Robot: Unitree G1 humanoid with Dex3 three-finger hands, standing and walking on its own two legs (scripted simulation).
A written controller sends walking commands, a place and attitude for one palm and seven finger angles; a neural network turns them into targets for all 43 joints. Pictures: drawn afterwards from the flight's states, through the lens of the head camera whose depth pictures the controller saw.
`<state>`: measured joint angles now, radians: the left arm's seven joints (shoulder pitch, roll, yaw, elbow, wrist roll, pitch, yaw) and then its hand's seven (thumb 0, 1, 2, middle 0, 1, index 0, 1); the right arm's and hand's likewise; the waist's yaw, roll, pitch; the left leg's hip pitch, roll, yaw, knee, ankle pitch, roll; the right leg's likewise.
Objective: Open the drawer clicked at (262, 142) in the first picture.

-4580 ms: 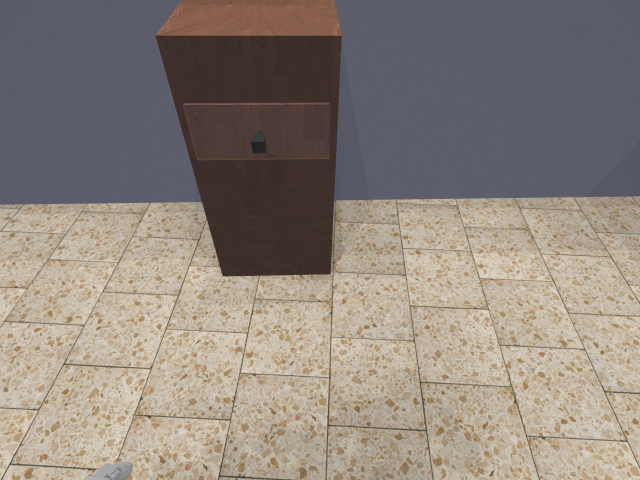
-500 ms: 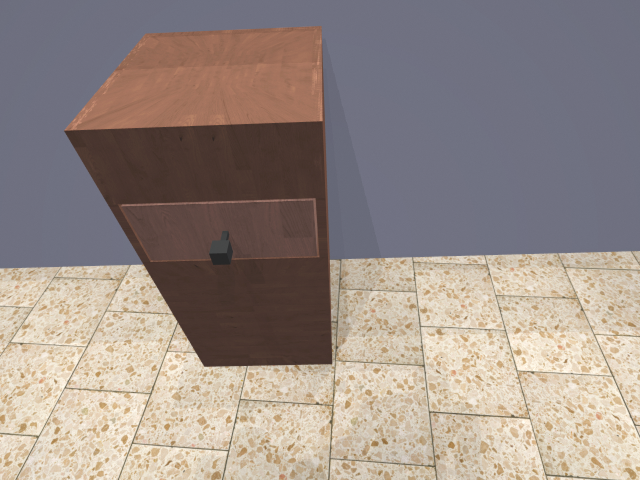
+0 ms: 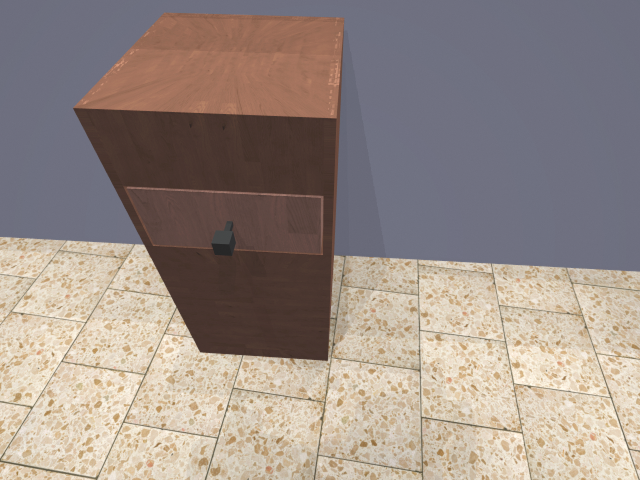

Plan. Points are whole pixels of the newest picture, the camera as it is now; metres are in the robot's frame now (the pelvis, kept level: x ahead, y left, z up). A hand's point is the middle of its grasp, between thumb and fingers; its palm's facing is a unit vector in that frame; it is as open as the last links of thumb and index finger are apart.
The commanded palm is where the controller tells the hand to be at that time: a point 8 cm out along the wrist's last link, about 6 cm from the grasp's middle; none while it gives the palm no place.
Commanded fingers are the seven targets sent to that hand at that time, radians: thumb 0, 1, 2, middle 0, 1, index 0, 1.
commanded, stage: look again from close up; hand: left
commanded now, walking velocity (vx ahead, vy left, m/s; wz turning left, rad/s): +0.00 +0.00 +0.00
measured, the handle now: (226, 236) +0.58 +0.24 -0.12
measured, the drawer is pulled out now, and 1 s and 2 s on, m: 0.00 0.00 0.00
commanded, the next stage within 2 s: shuffle to correct the standing spot in 0.56 s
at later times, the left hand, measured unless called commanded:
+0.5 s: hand out of the picture +0.00 +0.26 -0.18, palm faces -0.03 -0.98 -0.21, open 7.4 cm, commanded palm none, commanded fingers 0.00 0.90 0.90 -0.20 -0.30 -0.20 -0.30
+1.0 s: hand out of the picture +0.02 +0.20 -0.18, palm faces -0.01 -0.99 -0.16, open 7.4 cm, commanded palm none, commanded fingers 0.00 0.90 0.90 -0.20 -0.30 -0.20 -0.30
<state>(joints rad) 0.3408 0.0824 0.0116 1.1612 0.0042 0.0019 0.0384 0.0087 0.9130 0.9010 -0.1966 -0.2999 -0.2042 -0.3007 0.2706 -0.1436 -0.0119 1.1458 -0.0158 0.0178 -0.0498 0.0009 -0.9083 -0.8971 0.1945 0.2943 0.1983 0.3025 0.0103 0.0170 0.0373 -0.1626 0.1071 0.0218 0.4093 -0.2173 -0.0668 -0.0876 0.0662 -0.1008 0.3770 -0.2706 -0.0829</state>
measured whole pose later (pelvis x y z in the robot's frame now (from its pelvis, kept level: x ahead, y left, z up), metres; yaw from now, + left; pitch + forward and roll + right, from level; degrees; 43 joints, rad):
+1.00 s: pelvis +0.03 +0.05 -0.01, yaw -2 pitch +1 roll +1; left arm 0.34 0.11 0.01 1.11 0.03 -0.03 0.01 0.01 0.91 0.90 -0.19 -0.30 -0.20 -0.30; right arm 0.38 -0.13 0.00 1.12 -0.02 -0.01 -0.02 0.00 -0.91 -0.90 0.20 0.29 0.20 0.30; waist -0.01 0.01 0.00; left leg -0.25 -0.01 0.09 0.66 -0.44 0.06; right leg -0.23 0.00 -0.09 0.59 -0.38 -0.05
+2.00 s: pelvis +0.01 +0.00 -0.01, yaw +1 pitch -3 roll +0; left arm 0.27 0.18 0.00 0.94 0.01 0.02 0.03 0.01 0.92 0.90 -0.20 -0.30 -0.21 -0.30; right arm 0.31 -0.17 -0.01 0.98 -0.03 0.04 -0.01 0.01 -0.91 -0.90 0.19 0.29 0.20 0.30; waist -0.01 -0.01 0.02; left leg -0.25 0.01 0.05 0.52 -0.22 0.02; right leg -0.22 0.02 -0.12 0.48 -0.21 -0.06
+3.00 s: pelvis +0.01 +0.06 +0.00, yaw +1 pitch -1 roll +0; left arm 0.44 0.10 0.01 1.12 0.03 0.00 0.04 0.01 0.91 0.90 -0.19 -0.30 -0.20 -0.30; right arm 0.30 -0.14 -0.02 1.09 -0.02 0.02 -0.02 0.01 -0.92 -0.90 0.20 0.29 0.20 0.30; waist 0.02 0.00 -0.01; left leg -0.24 -0.09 0.09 0.41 -0.16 0.11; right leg -0.25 -0.04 -0.02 0.45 -0.18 0.02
